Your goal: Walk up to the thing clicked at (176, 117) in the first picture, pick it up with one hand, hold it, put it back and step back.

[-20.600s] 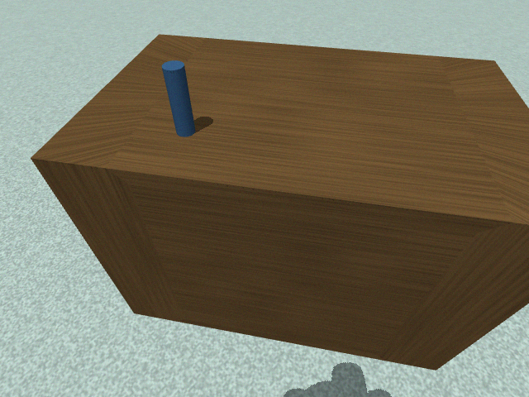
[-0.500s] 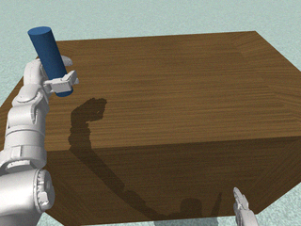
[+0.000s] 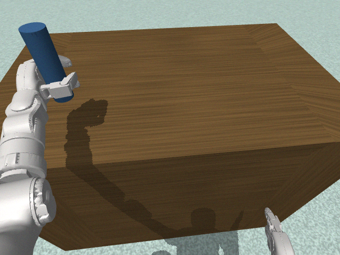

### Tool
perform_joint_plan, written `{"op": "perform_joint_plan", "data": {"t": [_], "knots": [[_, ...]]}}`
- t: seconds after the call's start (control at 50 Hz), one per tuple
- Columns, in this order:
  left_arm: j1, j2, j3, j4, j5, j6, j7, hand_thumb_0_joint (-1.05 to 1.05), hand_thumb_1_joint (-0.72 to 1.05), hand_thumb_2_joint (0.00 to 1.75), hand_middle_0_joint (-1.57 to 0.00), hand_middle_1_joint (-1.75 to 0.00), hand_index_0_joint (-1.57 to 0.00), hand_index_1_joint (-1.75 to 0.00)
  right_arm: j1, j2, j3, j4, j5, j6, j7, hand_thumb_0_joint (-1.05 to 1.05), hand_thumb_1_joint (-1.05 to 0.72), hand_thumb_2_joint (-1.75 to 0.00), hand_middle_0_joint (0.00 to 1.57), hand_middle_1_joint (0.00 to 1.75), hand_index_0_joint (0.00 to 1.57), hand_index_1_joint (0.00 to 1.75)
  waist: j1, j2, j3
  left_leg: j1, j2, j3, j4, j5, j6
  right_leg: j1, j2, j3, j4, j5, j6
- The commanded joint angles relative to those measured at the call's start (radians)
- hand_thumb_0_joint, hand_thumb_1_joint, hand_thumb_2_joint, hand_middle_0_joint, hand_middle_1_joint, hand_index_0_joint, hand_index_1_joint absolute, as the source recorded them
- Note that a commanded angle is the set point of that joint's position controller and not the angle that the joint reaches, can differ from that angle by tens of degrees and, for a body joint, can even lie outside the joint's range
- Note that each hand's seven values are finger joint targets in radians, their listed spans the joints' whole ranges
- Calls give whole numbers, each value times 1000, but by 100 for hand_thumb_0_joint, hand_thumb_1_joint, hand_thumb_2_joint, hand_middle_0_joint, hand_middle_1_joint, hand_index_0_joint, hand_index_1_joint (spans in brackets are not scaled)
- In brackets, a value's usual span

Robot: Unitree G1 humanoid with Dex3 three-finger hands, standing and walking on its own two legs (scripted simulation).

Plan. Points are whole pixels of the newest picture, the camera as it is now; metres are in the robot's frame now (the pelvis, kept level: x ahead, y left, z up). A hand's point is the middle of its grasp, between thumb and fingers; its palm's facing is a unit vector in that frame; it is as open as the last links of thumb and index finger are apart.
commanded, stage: crouch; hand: left
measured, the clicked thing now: (50, 66) +0.48 +0.22 +0.23
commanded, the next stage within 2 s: lower in 0.06 s
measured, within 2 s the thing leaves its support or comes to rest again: rests again in 1.42 s
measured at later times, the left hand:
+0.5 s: hand (71, 91) +0.49 +0.21 +0.14, palm faces +0.16 -0.99 -0.01, open 5.8 cm
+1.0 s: hand (75, 98) +0.50 +0.21 +0.11, palm faces +0.15 -0.99 +0.00, open 5.8 cm
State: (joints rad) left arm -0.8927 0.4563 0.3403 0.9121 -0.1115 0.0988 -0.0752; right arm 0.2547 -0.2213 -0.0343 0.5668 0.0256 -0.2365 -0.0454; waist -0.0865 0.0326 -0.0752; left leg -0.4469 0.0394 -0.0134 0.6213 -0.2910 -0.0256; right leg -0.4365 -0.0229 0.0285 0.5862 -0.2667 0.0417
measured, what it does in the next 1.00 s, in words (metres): stands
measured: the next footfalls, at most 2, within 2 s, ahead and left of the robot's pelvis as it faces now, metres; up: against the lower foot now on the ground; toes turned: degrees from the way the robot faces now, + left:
none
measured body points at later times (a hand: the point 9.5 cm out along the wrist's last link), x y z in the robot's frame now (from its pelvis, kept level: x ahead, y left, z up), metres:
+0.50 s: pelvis +0.01 +0.00 -0.01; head +0.06 +0.01 +0.44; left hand +0.48 +0.26 +0.15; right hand +0.15 -0.25 -0.08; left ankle +0.01 +0.13 -0.73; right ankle +0.02 -0.15 -0.73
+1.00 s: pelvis +0.02 +0.01 -0.02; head +0.08 +0.02 +0.43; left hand +0.49 +0.26 +0.12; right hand +0.17 -0.25 -0.08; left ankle +0.01 +0.13 -0.73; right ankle +0.02 -0.15 -0.73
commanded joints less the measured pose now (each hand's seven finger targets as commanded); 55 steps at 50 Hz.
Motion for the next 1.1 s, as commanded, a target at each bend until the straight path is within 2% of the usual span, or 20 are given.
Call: {"op": "perform_joint_plan", "data": {"t": [0.0, 0.08, 0.2, 0.26, 0.3, 0.34, 0.44, 0.48, 0.52, 0.58, 0.6, 0.7, 0.78, 0.84, 0.86, 0.88, 0.92, 0.96, 0.98, 1.08], "knots": [[-624, 298, 34, -317, -11, -118, 9, 0, 64, 142, -139, -151, -141, -150, -111, -145, -68, -178, 4, -47, -16, 0, 58, -5, 5, 5, 5, 5, -2, 52, -426, 231, -28, 22, -58, 235, 28, 116, 33, -63, -58, 227, -38], [-603, 265, 26, -271, -18, -135, 7, 0, 61, 141, -136, -149, -138, -148, -79, -120, -48, -155, 2, -36, -22, 0, 57, -5, 5, 5, 5, 5, -23, 30, -440, 234, -27, 26, -41, 277, 32, 127, 33, -59, -51, 276, -34], [-538, 251, 29, -146, -13, -141, 0, 0, 58, 138, -141, -150, -143, -150, -71, -73, -1, -145, 1, -15, -9, 0, 56, -5, 5, 5, 5, 5, -20, 37, -352, 171, -28, 31, -39, 270, 32, 92, 35, -59, -54, 263, -36], [-485, 261, 45, -84, -10, -148, 2, 0, 56, 138, -140, -150, -142, -150, -66, -111, -33, -167, -4, -4, -2, 0, 57, -5, 5, 5, 5, 5, -24, 9, -332, 130, -27, 33, -32, 243, 35, 76, 35, -55, -45, 247, -34], [-498, 238, 17, -80, 3, -164, 2, 0, 55, 136, -138, -148, -140, -147, -39, -118, -42, -152, -9, 4, 3, 0, 57, -5, 5, 5, 5, 5, -38, 24, -327, 138, -22, 29, -25, 217, 35, 25, 38, -56, -39, 216, -37], [-541, 302, 54, -165, 2, -196, 9, 0, 57, 134, -137, -146, -139, -145, -65, -148, -68, -198, -11, 3, 1, 0, 56, -5, 5, 5, 5, 5, -27, 34, -393, 151, -21, 27, -12, 235, 32, 56, 36, -56, -24, 233, -37], [-612, 304, 43, -279, -15, -256, -16, 0, 51, 132, -134, -145, -136, -144, -88, -152, -59, -279, -6, 6, -8, 0, 54, -5, 5, 5, 5, 5, -32, 70, -554, 253, -6, 10, 33, 359, 26, 70, 40, -60, 14, 305, -41], [-583, 253, 16, -205, -18, -258, -25, 0, 50, 132, -133, -144, -135, -144, -58, -97, -13, -223, -7, 21, -4, 0, 53, -6, 5, 5, 5, 5, -32, 64, -498, 198, -9, 10, 35, 324, 30, 48, 39, -53, 13, 277, -41], [-574, 343, 76, -218, -20, -268, -8, 0, 48, 132, -134, -144, -135, -144, -79, -136, -45, -243, -9, 27, -14, 0, 53, -6, 5, 5, 5, 5, -21, 81, -547, 176, -21, 20, 50, 314, 36, 83, 29, -43, 22, 295, -35], [-501, 274, 45, -129, -11, -267, 10, 0, 48, 132, -131, -143, -133, -143, -49, -133, -45, -242, -15, 43, -7, 0, 54, -5, 5, 5, 5, 5, -36, 83, -415, 125, -16, 21, 49, 271, 27, 16, 38, -49, 27, 240, -44], [-524, 296, 56, -159, 1, -277, 19, 0, 52, 134, -131, -143, -133, -143, -9, -118, -44, -207, -19, 49, -5, 0, 54, -5, 5, 5, 5, 5, -30, 99, -409, 123, -14, 18, 55, 285, 25, -11, 39, -52, 32, 240, -46], [-449, 251, 36, -135, -6, -287, -14, 0, 53, 135, -137, -147, -138, -147, -30, -105, -35, -266, -13, 63, 8, 0, 54, -5, 5, 5, 5, 5, -42, 62, -457, 97, -16, 27, 92, 321, 39, 29, 34, -46, 64, 314, -36], [-488, 283, 44, -189, -12, -294, -39, 0, 49, 130, -132, -142, -134, -142, -5, -134, -48, -295, -15, 72, 12, 0, 54, -5, 5, 5, 5, 5, -44, 78, -523, 139, -8, 20, 120, 422, 36, 24, 37, -47, 88, 380, -37], [-471, 296, 62, -157, -11, -294, -31, 0, 48, 128, -130, -139, -132, -139, -42, -152, -62, -331, -15, 77, 13, 0, 54, -6, 5, 5, 5, 5, -41, 64, -506, 112, -9, 16, 124, 393, 34, 16, 34, -44, 97, 359, -38], [-521, 314, 71, -243, -11, -309, -27, 0, 47, 128, -130, -140, -132, -140, -40, -146, -62, -338, -16, 79, 13, 0, 54, -5, 5, 5, 5, 5, -34, 102, -522, 136, -5, 11, 124, 409, 27, -2, 38, -50, 105, 344, -43], [-513, 270, 46, -207, -11, -308, -27, 0, 48, 128, -129, -139, -130, -139, -11, -135, -58, -327, -17, 83, 13, 0, 54, -6, 5, 5, 5, 5, -55, 107, -535, 150, -2, 8, 133, 428, 26, -13, 38, -52, 109, 354, -43], [-483, 278, 60, -185, -11, -311, -19, 0, 52, 130, -130, -140, -131, -140, 2, -144, -68, -330, -17, 85, 13, 0, 53, -6, 5, 5, 5, 5, -52, 77, -504, 128, -2, 5, 135, 414, 28, -24, 40, -55, 111, 341, -43], [-473, 237, 31, -171, -5, -311, -20, 0, 48, 131, -132, -142, -133, -142, -13, -112, -30, -370, -16, 85, 19, 0, 53, -6, 5, 5, 5, 5, -56, 64, -503, 113, -4, 7, 137, 384, 31, -21, 39, -52, 114, 328, -42], [-491, 287, 60, -206, -4, -320, -16, 0, 47, 132, -133, -143, -134, -143, -3, -123, -46, -366, -17, 88, 17, 0, 53, -6, 5, 5, 5, 5, -49, 84, -504, 105, -7, 12, 144, 384, 31, -17, 36, -51, 119, 334, -41], [-467, 282, 69, -153, 7, -315, -11, 0, 50, 132, -133, -143, -134, -142, 27, -125, -48, -374, -26, 101, 28, 0, 54, -5, 5, 5, 5, 5, -50, 101, -455, 78, -3, 8, 150, 339, 26, -94, 41, -56, 128, 268, -48]]}}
